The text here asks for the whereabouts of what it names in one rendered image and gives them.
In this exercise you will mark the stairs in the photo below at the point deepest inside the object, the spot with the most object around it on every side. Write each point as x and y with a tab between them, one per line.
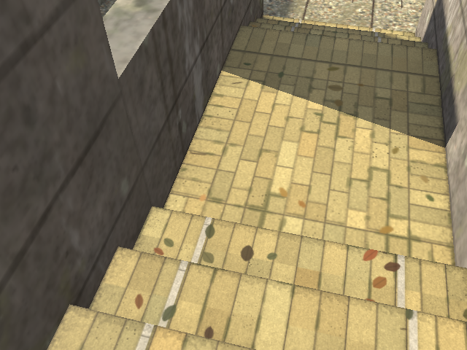
339	30
199	283

